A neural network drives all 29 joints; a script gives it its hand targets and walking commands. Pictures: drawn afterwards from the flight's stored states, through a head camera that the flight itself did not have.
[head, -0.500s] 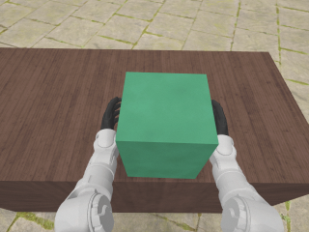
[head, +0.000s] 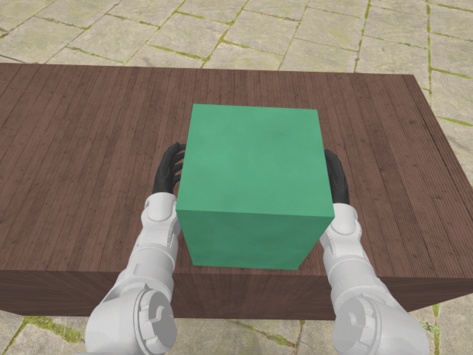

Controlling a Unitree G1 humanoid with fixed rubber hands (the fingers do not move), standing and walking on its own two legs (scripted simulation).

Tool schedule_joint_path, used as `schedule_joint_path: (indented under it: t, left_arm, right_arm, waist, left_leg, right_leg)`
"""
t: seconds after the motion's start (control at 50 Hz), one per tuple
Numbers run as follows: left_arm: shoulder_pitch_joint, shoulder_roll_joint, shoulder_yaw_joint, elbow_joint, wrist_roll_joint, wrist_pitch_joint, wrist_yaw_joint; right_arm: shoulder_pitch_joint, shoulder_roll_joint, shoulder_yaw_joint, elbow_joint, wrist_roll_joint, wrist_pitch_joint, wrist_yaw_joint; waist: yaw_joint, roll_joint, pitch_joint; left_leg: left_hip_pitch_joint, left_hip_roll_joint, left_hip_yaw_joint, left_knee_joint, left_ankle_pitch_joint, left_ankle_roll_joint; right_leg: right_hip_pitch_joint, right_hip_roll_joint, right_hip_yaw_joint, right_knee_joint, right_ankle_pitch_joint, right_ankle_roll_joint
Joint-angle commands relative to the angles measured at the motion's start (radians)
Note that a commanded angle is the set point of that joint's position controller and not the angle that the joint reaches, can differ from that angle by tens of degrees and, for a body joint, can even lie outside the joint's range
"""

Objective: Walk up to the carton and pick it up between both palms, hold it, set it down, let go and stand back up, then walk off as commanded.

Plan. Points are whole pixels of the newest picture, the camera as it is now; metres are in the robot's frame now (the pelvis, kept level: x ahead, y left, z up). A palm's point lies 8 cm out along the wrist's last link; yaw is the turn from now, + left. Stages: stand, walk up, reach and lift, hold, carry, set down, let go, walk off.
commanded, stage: set down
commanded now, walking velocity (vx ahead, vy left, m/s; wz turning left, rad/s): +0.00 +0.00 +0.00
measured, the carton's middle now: (249, 194) +0.39 -0.01 -0.01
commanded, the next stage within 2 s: none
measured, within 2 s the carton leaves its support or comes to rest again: neither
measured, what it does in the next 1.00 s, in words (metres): stands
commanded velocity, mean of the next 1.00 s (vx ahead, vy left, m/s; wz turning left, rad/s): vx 0.00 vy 0.00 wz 0.00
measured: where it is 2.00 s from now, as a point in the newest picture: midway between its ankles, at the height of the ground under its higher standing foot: outside the picture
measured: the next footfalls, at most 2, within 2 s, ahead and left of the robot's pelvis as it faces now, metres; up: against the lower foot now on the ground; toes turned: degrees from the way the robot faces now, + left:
none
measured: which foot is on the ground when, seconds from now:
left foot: down 0.00-1.00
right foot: down 0.00-1.00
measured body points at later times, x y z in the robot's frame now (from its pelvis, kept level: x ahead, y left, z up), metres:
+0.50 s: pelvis -0.01 +0.00 -0.02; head +0.06 +0.01 +0.43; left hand +0.41 +0.15 +0.00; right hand +0.41 -0.17 +0.01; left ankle -0.02 +0.15 -0.75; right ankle +0.00 -0.13 -0.75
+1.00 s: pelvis -0.04 +0.00 -0.02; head +0.00 +0.00 +0.42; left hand +0.34 +0.17 -0.01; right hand +0.34 -0.21 +0.00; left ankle -0.02 +0.15 -0.75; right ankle +0.00 -0.13 -0.75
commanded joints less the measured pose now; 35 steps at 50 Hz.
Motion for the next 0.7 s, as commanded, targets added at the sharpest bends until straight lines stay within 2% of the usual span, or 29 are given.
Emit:
schedule_joint_path:
  t: [0.0, 0.02, 0.04, 0.08, 0.12, 0.14, 0.16, 0.18, 0.2, 0.22, 0.26, 0.28, 0.3, 0.32, 0.34, 0.38, 0.4, 0.42, 0.44, 0.46, 0.5, 0.52, 0.54, 0.56, 0.6, 0.62, 0.64, 0.66, 0.68]
  left_arm:
    - [-0.387, -0.299, -0.191, -0.043, 0.037, -0.051, -0.03]
    - [-0.384, -0.219, -0.19, -0.069, 0.005, -0.063, -0.007]
    - [-0.343, -0.22, -0.159, -0.028, 0.01, -0.061, -0.006]
    - [-0.344, -0.115, -0.169, -0.038, -0.021, -0.059, 0.022]
    - [-0.375, -0.069, -0.183, -0.039, -0.076, -0.066, 0.046]
    - [-0.378, 0.026, -0.181, 0.011, -0.109, -0.065, 0.063]
    - [-0.402, -0.028, -0.237, -0.012, -0.138, -0.053, 0.078]
    - [-0.364, 0.099, -0.239, 0.003, -0.163, -0.06, 0.101]
    - [-0.426, 0.039, -0.271, -0.017, -0.203, -0.069, 0.111]
    - [-0.36, 0.116, -0.296, -0.007, -0.242, -0.072, 0.127]
    - [-0.48, 0.148, -0.291, 0.027, -0.271, -0.083, 0.14]
    - [-0.468, 0.112, -0.35, 0.041, -0.303, -0.089, 0.145]
    - [-0.47, 0.08, -0.375, 0.055, -0.33, -0.106, 0.142]
    - [-0.489, 0.169, -0.343, 0.081, -0.348, -0.129, 0.146]
    - [-0.36, 0.135, -0.398, 0.057, -0.369, -0.132, 0.148]
    - [-0.565, 0.233, -0.321, 0.182, -0.401, -0.162, 0.138]
    - [-0.531, 0.251, -0.342, 0.176, -0.4, -0.169, 0.125]
    - [-0.503, 0.27, -0.345, 0.232, -0.411, -0.173, 0.121]
    - [-0.476, 0.295, -0.339, 0.239, -0.406, -0.173, 0.115]
    - [-0.522, 0.303, -0.344, 0.238, -0.412, -0.178, 0.116]
    - [-0.459, 0.282, -0.39, 0.253, -0.477, -0.19, 0.1]
    - [-0.393, 0.26, -0.406, 0.2, -0.48, -0.201, 0.095]
    - [-0.434, 0.294, -0.398, 0.248, -0.471, -0.203, 0.089]
    - [-0.355, 0.283, -0.414, 0.247, -0.475, -0.203, 0.085]
    - [-0.424, 0.298, -0.421, 0.215, -0.527, -0.227, 0.073]
    - [-0.318, 0.258, -0.471, 0.146, -0.531, -0.235, 0.068]
    - [-0.434, 0.296, -0.475, 0.191, -0.568, -0.243, 0.069]
    - [-0.321, 0.26, -0.525, 0.175, -0.571, -0.24, 0.063]
    - [-0.509, 0.337, -0.494, 0.239, -0.59, -0.241, 0.065]
  right_arm:
    - [-0.45, 0.272, 0.206, -0.002, -0.039, -0.055, 0.083]
    - [-0.414, 0.186, 0.208, 0.007, 0.003, -0.048, 0.059]
    - [-0.427, 0.2, 0.254, -0.023, 0.021, -0.057, 0.052]
    - [-0.422, 0.063, 0.244, 0.022, 0.081, -0.052, 0.032]
    - [-0.461, 0.016, 0.259, 0.007, 0.119, -0.041, 0.005]
    - [-0.466, -0.085, 0.309, 0.015, 0.191, -0.036, 0.001]
    - [-0.456, -0.054, 0.328, 0.052, 0.226, -0.017, -0.016]
    - [-0.417, -0.201, 0.329, 0.089, 0.283, -0.018, -0.025]
    - [-0.485, -0.152, 0.339, 0.075, 0.301, -0.017, -0.033]
    - [-0.453, -0.265, 0.37, 0.077, 0.364, -0.016, -0.033]
    - [-0.546, -0.257, 0.418, 0.061, 0.422, -0.01, -0.043]
    - [-0.546, -0.263, 0.417, 0.082, 0.446, -0.013, -0.044]
    - [-0.525, -0.263, 0.427, 0.101, 0.467, -0.014, -0.038]
    - [-0.555, -0.306, 0.483, 0.08, 0.507, -0.014, -0.039]
    - [-0.462, -0.343, 0.493, 0.089, 0.533, -0.028, -0.033]
    - [-0.622, -0.31, 0.531, 0.077, 0.535, -0.014, -0.053]
    - [-0.581, -0.333, 0.521, 0.132, 0.547, -0.014, -0.059]
    - [-0.589, -0.349, 0.564, 0.158, 0.572, -0.009, -0.054]
    - [-0.561, -0.378, 0.584, 0.163, 0.612, -0.017, -0.05]
    - [-0.598, -0.418, 0.56, 0.199, 0.619, -0.012, -0.048]
    - [-0.55, -0.394, 0.655, 0.196, 0.69, -0.025, -0.051]
    - [-0.495, -0.408, 0.636, 0.211, 0.681, -0.051, -0.051]
    - [-0.534, -0.419, 0.663, 0.229, 0.701, -0.054, -0.049]
    - [-0.467, -0.438, 0.657, 0.279, 0.705, -0.057, -0.045]
    - [-0.545, -0.402, 0.725, 0.214, 0.764, -0.059, -0.038]
    - [-0.445, -0.414, 0.727, 0.205, 0.773, -0.078, -0.032]
    - [-0.565, -0.439, 0.721, 0.156, 0.772, -0.073, -0.021]
    - [-0.445, -0.443, 0.728, 0.209, 0.799, -0.077, -0.01]
    - [-0.622, -0.445, 0.726, 0.193, 0.794, -0.048, -0.004]
  waist:
    - [0.004, 0.006, -0.481]
    - [-0.011, 0.015, -0.495]
    - [0.014, -0.02, -0.434]
    - [0.001, 0.006, -0.414]
    - [-0.001, -0.02, -0.448]
    - [0.032, -0.005, -0.473]
    - [-0.005, -0.007, -0.493]
    - [-0.008, 0.041, -0.545]
    - [-0.015, 0.05, -0.561]
    - [-0.001, 0.086, -0.627]
    - [0.027, 0.068, -0.703]
    - [-0.015, 0.092, -0.674]
    - [-0.031, 0.076, -0.682]
    - [0.04, 0.059, -0.749]
    - [-0.008, 0.096, -0.729]
    - [0.042, -0.008, -0.829]
    - [-0.01, -0.009, -0.772]
    - [0.031, -0.018, -0.771]
    - [0.022, 0.028, -0.757]
    - [0.002, 0.052, -0.714]
    - [0.023, -0.017, -0.695]
    - [-0.023, -0.008, -0.745]
    - [0.002, -0.007, -0.751]
    - [-0.023, 0.016, -0.709]
    - [0.038, -0.006, -0.719]
    - [-0.017, 0.034, -0.762]
    - [-0.003, 0.003, -0.758]
    - [-0.016, 0.05, -0.722]
    - [0.026, 0.049, -0.705]
  left_leg:
    - [0.053, -0.043, 0.158, 0.017, 0.316, -0.007]
    - [0.043, -0.045, 0.15, 0.034, 0.308, -0.004]
    - [0.017, -0.048, 0.148, 0.028, 0.32, -0.003]
    - [-0.003, -0.05, 0.145, 0.026, 0.262, 0.0]
    - [-0.046, -0.047, 0.14, 0.029, 0.236, -0.001]
    - [-0.047, -0.046, 0.151, 0.045, 0.242, -0.011]
    - [-0.045, -0.047, 0.144, 0.048, 0.241, -0.01]
    - [-0.037, -0.047, 0.139, 0.073, 0.257, -0.019]
    - [-0.068, -0.047, 0.127, 0.081, 0.231, -0.028]
    - [-0.025, -0.041, 0.115, 0.11, 0.306, -0.049]
    - [-0.035, -0.048, 0.122, 0.154, 0.316, -0.054]
    - [-0.027, -0.044, 0.104, 0.169, 0.334, -0.071]
    - [-0.04, -0.039, 0.102, 0.175, 0.327, -0.075]
    - [-0.075, -0.046, 0.116, 0.197, 0.337, -0.067]
    - [-0.028, -0.037, 0.083, 0.2, 0.378, -0.082]
    - [-0.189, -0.065, 0.129, 0.243, 0.316, -0.057]
    - [-0.169, -0.062, 0.121, 0.239, 0.303, -0.055]
    - [-0.196, -0.061, 0.114, 0.243, 0.308, -0.052]
    - [-0.174, -0.062, 0.11, 0.247, 0.342, -0.06]
    - [-0.145, -0.056, 0.108, 0.227, 0.286, -0.066]
    - [-0.167, -0.055, 0.118, 0.254, 0.317, -0.052]
    - [-0.134, -0.048, 0.101, 0.263, 0.372, -0.062]
    - [-0.117, -0.052, 0.102, 0.27, 0.381, -0.062]
    - [-0.14, -0.059, 0.086, 0.268, 0.367, -0.057]
    - [-0.137, -0.065, 0.104, 0.289, 0.396, -0.047]
    - [-0.082, -0.053, 0.074, 0.305, 0.466, -0.065]
    - [-0.122, -0.055, 0.083, 0.292, 0.391, -0.053]
    - [-0.077, -0.051, 0.068, 0.305, 0.428, -0.068]
    - [-0.161, -0.055, 0.081, 0.302, 0.302, -0.052]
  right_leg:
    - [0.3, 0.041, -0.104, 0.069, 0.41, 0.028]
    - [0.292, 0.032, -0.089, 0.075, 0.436, 0.033]
    - [0.326, 0.038, -0.082, 0.082, 0.482, 0.04]
    - [0.331, 0.039, -0.072, 0.079, 0.401, 0.031]
    - [0.308, 0.045, -0.069, 0.084, 0.37, 0.027]
    - [0.305, 0.054, -0.061, 0.092, 0.371, 0.019]
    - [0.278, 0.06, -0.066, 0.091, 0.379, 0.017]
    - [0.245, 0.073, -0.05, 0.106, 0.386, 0.003]
    - [0.211, 0.068, -0.057, 0.109, 0.341, -0.001]
    - [0.188, 0.085, -0.055, 0.126, 0.385, -0.018]
    - [0.149, 0.08, -0.041, 0.142, 0.371, -0.02]
    - [0.097, 0.09, -0.052, 0.149, 0.367, -0.022]
    - [0.063, 0.092, -0.055, 0.16, 0.345, -0.029]
    - [0.089, 0.082, -0.033, 0.192, 0.373, -0.021]
    - [0.095, 0.097, -0.052, 0.207, 0.41, -0.028]
    - [0.145, 0.072, -0.004, 0.231, 0.414, -0.007]
    - [0.179, 0.07, -0.005, 0.241, 0.476, 0.012]
    - [0.169, 0.068, -0.001, 0.262, 0.492, 0.007]
    - [0.189, 0.063, -0.003, 0.276, 0.53, 0.012]
    - [0.111, 0.067, -0.022, 0.258, 0.404, 0.012]
    - [0.148, 0.066, -0.009, 0.271, 0.47, 0.014]
    - [0.161, 0.077, -0.026, 0.29, 0.525, 0.015]
    - [0.132, 0.068, -0.019, 0.28, 0.545, 0.021]
    - [0.114, 0.074, -0.024, 0.278, 0.503, 0.013]
    - [0.067, 0.068, -0.022, 0.292, 0.496, 0.017]
    - [0.076, 0.07, -0.036, 0.297, 0.565, 0.012]
    - [0.021, 0.07, -0.034, 0.272, 0.454, 0.006]
    - [0.011, 0.073, -0.045, 0.281, 0.455, -0.005]
    - [-0.084, 0.066, -0.034, 0.27, 0.278, -0.007]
